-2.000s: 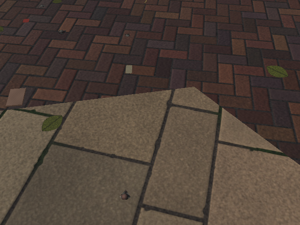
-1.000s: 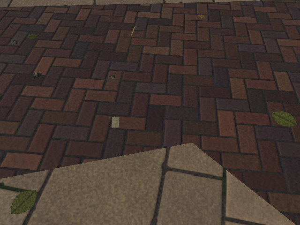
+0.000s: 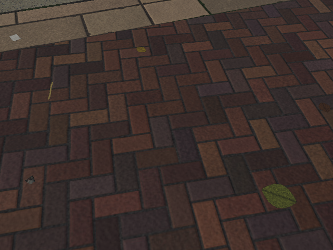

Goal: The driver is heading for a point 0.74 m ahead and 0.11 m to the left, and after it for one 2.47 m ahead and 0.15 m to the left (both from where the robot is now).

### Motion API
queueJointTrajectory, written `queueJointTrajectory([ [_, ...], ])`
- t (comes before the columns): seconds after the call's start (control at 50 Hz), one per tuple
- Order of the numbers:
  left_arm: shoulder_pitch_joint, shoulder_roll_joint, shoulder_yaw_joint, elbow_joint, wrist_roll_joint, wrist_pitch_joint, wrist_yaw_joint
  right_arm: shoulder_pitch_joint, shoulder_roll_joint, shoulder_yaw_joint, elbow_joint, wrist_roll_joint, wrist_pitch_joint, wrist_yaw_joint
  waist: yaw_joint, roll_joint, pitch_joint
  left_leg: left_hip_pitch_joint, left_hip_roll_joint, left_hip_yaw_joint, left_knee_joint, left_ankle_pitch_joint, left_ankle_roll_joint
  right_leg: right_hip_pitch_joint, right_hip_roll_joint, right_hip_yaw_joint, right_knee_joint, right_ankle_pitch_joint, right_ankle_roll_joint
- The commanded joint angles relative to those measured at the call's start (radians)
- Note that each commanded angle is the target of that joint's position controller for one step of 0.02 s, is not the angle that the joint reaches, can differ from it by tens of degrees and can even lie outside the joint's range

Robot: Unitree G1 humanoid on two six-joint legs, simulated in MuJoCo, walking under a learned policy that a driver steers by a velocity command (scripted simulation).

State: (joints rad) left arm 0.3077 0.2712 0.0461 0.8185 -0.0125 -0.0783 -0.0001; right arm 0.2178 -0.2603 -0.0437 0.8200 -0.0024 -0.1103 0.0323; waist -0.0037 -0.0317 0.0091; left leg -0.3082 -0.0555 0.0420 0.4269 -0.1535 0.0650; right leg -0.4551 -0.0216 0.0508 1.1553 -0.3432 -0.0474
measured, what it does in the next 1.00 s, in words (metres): walks ahead, turning left: right foot, then left foot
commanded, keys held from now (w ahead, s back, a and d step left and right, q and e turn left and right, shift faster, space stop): w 0.24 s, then w+q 0.76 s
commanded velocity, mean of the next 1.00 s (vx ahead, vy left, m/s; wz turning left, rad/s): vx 0.50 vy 0.00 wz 0.30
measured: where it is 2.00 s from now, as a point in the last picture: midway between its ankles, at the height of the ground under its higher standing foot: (124, 135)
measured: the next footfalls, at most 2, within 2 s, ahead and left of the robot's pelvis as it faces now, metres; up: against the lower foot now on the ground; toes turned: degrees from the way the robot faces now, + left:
right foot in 0.38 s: +0.38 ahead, -0.15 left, +0.00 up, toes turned +2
left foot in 0.94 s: +0.59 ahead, +0.16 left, +0.00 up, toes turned +23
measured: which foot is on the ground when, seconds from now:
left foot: down 0.00-0.38, up 0.40-0.92, down 0.94-1.00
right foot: up 0.00-0.36, down 0.38-0.92, up 0.94-1.00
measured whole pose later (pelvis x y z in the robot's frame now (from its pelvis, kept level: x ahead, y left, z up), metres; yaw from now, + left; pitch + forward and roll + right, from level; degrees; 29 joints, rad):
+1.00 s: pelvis +0.50 +0.05 -0.02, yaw +23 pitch +2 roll -1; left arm 0.26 0.29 0.07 0.86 -0.02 -0.08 0.01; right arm 0.12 -0.28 -0.08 0.70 0.02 -0.04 0.04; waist 0.02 0.00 0.06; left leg -0.49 -0.03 0.04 0.67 -0.20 0.09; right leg -0.20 -0.07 -0.07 1.07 -0.52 0.03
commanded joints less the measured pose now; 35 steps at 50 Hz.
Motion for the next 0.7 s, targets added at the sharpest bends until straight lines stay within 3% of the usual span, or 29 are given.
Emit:
queueJointTrajectory([
  [0.02,0.023,0.068,0.024,-0.067,0.004,-0.003,0.006,0.016,-0.102,-0.019,-0.039,-0.001,-0.014,0.002,0.016,0.109,-0.039,0.147,0.267,-0.299,-0.256,0.145,0.181,-0.167,-0.099,0.025,-0.044,0.075,0.016],
  [0.08,-0.062,0.057,0.02,-0.1,0.013,0.001,0.013,0.055,-0.139,-0.03,-0.014,0.004,-0.012,-0.009,0.002,0.091,-0.011,0.151,0.263,-0.228,-0.285,0.262,0.186,-0.237,-0.113,0.008,-0.173,0.192,0.045],
  [0.18,-0.225,0.024,0.009,-0.142,0.007,-0.012,0.0,0.134,-0.15,-0.029,0.022,0.017,0.007,-0.024,-0.054,0.089,0.012,0.189,0.218,-0.13,-0.285,0.266,0.134,-0.203,-0.08,-0.03,-0.471,0.428,0.044],
  [0.28,-0.373,0.032,0.007,-0.204,-0.005,-0.027,-0.029,0.219,-0.157,-0.029,0.065,0.024,0.031,-0.028,-0.095,0.092,0.059,0.31,0.278,-0.183,-0.224,0.24,0.134,-0.217,-0.044,-0.035,-0.61,0.38,0.028],
  [0.34,-0.322,0.071,0.021,-0.204,-0.003,-0.042,-0.038,0.195,-0.186,-0.04,0.066,0.027,0.046,-0.039,-0.038,0.12,0.032,0.342,0.301,-0.226,-0.135,0.34,0.111,-0.092,-0.012,-0.035,-0.674,0.281,0.001],
  [0.36,-0.23,0.097,0.035,-0.18,0.001,-0.046,-0.034,0.167,-0.192,-0.041,0.06,0.028,0.049,-0.04,0.02,0.122,-0.019,0.318,0.272,-0.208,-0.042,0.465,0.093,0.056,0.014,-0.057,-0.711,0.285,-0.018],
  [0.38,-0.072,0.15,0.059,-0.137,0.008,-0.048,-0.024,0.155,-0.169,-0.032,0.049,0.02,0.047,-0.039,0.09,0.105,-0.134,0.226,0.213,-0.171,0.138,0.485,0.063,0.312,-0.016,-0.038,-0.691,0.324,-0.054],
  [0.4,0.123,0.233,0.08,-0.113,0.024,-0.044,-0.009,0.143,-0.104,-0.008,0.011,-0.006,0.041,-0.039,0.158,-0.024,-0.307,0.005,0.126,-0.116,0.466,0.174,0.02,0.632,-0.231,0.18,-0.652,0.361,-0.12],
  [0.42,0.14,0.259,0.083,-0.095,0.028,-0.033,-0.016,0.298,-0.005,0.017,0.011,0.022,0.022,-0.033,0.081,-0.299,-0.435,-0.342,0.005,-0.118,0.753,-0.43,-0.022,0.898,-0.427,0.592,-0.754,0.178,-0.252],
  [0.44,0.122,0.153,0.06,-0.107,0.021,-0.03,-0.013,0.241,-0.128,-0.012,0.029,0.046,0.016,-0.033,0.117,-0.169,-0.35,-0.43,0.06,-0.199,0.86,-0.414,-0.022,0.817,-0.394,0.588,-0.809,0.058,-0.213],
  [0.46,0.056,0.116,0.046,-0.11,0.013,-0.03,-0.01,0.153,-0.162,-0.027,0.002,0.053,0.016,-0.034,0.108,-0.115,-0.206,-0.467,0.098,-0.176,0.866,-0.316,-0.02,0.679,-0.363,0.43,-0.834,0.085,-0.172],
  [0.48,-0.013,0.098,0.038,-0.111,0.015,-0.032,-0.012,0.112,-0.144,-0.027,-0.004,0.045,0.021,-0.039,0.074,-0.043,-0.134,-0.425,0.139,-0.157,0.835,-0.234,-0.028,0.54,-0.322,0.326,-0.872,0.161,-0.153],
  [0.5,-0.062,0.069,0.031,-0.107,0.017,-0.034,-0.016,0.094,-0.13,-0.034,-0.006,0.031,0.032,-0.041,0.047,-0.026,-0.069,-0.392,0.162,-0.155,0.791,-0.182,-0.03,0.434,-0.278,0.235,-0.917,0.205,-0.137],
  [0.52,-0.088,0.071,0.032,-0.1,0.025,-0.04,-0.017,0.126,-0.106,-0.034,-0.007,0.034,0.045,-0.038,0.011,-0.079,-0.056,-0.334,0.186,-0.157,0.774,-0.146,-0.036,0.362,-0.27,0.178,-0.954,0.231,-0.142],
  [0.56,-0.112,0.065,0.037,-0.083,0.022,-0.052,-0.018,0.133,-0.074,-0.035,-0.011,0.038,0.068,-0.036,-0.011,-0.073,-0.022,-0.312,0.196,-0.149,0.751,-0.116,-0.047,0.296,-0.253,0.082,-1.002,0.299,-0.149],
  [0.62,-0.099,0.092,0.049,-0.054,0.028,-0.055,-0.007,0.075,-0.066,-0.039,-0.043,0.029,0.084,-0.038,-0.014,-0.03,0.011,-0.386,0.202,-0.162,0.674,-0.015,-0.059,0.3,-0.253,-0.023,-1.023,0.392,-0.15],
  [0.7,-0.076,0.124,0.059,-0.027,0.027,-0.042,0.008,-0.028,-0.049,-0.034,-0.078,0.025,0.076,-0.015,0.016,-0.02,0.034,-0.388,0.191,-0.121,0.455,0.165,-0.057,0.343,-0.232,-0.142,-1.032,0.405,-0.127],
])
